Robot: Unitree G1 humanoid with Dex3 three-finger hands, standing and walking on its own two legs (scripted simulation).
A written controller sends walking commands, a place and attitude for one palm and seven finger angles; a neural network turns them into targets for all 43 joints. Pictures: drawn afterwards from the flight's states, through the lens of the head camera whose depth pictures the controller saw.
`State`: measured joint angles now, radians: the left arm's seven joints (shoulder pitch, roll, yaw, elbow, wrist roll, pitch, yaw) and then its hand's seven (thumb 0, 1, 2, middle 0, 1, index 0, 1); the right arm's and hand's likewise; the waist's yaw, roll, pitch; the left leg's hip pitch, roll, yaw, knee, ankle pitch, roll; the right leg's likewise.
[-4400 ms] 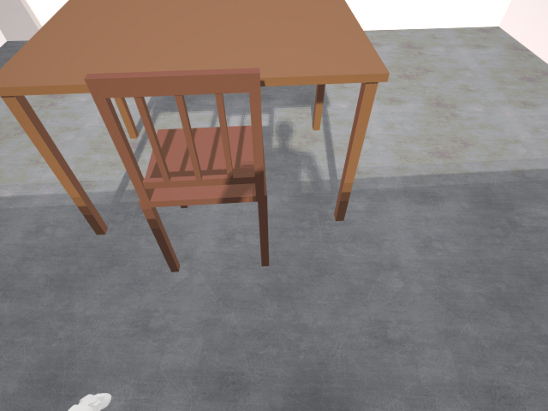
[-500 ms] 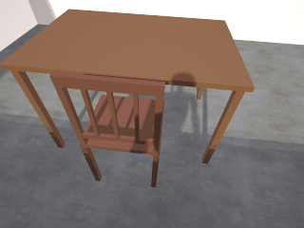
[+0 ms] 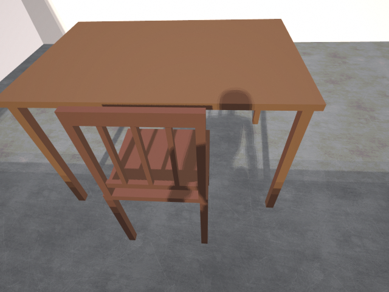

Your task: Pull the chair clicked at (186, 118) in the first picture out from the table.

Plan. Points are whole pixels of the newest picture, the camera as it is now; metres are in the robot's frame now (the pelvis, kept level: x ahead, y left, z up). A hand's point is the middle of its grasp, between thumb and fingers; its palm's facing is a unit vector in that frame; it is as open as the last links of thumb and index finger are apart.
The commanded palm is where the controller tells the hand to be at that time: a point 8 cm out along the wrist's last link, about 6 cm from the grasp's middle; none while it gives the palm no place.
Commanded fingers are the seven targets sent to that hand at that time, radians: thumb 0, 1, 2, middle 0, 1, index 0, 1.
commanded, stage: look again from close up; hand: left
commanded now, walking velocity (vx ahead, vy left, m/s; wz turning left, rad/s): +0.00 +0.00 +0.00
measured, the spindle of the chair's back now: (143, 157) +0.52 +0.20 -0.09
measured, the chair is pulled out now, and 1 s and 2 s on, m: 0.00 0.00 0.00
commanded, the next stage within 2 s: shuffle to correct the standing spot in 0.92 s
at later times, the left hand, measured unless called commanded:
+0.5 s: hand out of the picture +0.03 +0.16 -0.16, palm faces +0.03 -0.97 -0.24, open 7.3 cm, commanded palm none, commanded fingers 0.00 0.90 0.90 -0.20 -0.30 -0.20 -0.30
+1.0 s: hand out of the picture -0.01 +0.14 -0.17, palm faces +0.05 -0.98 -0.19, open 7.4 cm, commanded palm none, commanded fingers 0.00 0.90 0.90 -0.20 -0.30 -0.20 -0.30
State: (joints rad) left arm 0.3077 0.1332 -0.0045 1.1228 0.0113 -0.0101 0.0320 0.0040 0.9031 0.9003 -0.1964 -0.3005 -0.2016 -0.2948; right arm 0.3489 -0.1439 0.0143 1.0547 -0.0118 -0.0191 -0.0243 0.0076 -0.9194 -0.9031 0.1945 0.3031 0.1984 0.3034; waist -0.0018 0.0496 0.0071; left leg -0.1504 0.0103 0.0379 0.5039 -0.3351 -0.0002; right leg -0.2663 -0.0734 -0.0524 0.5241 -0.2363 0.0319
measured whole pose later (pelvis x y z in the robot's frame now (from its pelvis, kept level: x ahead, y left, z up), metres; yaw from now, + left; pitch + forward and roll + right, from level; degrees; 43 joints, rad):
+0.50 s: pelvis +0.01 -0.02 +0.00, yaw +0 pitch -2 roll +1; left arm 0.24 0.15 0.00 1.12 0.01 -0.02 0.03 0.00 0.92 0.90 -0.20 -0.30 -0.20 -0.29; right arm 0.29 -0.17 0.01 1.12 -0.01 -0.02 -0.03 0.00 -0.91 -0.90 0.19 0.30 0.20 0.30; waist 0.00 0.04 0.04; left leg -0.09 0.03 0.03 0.41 -0.30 -0.03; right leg -0.23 -0.05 -0.06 0.49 -0.23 0.00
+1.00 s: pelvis +0.00 -0.03 +0.01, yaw +0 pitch -1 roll +0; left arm 0.28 0.13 0.00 1.13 0.01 -0.01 0.03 0.01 0.91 0.90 -0.20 -0.30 -0.20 -0.29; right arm 0.31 -0.12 0.02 1.14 -0.01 -0.02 -0.03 0.00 -0.91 -0.90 0.19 0.30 0.20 0.30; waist 0.01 0.02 0.04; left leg -0.10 0.05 0.02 0.41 -0.28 -0.04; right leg -0.23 -0.04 -0.07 0.46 -0.21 -0.01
